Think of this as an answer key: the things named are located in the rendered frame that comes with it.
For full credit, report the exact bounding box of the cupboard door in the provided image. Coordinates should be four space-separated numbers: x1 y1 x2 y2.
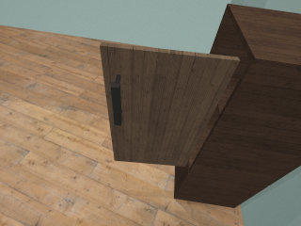
100 42 240 167

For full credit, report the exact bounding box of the handle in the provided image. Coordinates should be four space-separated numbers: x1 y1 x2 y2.
111 74 122 126

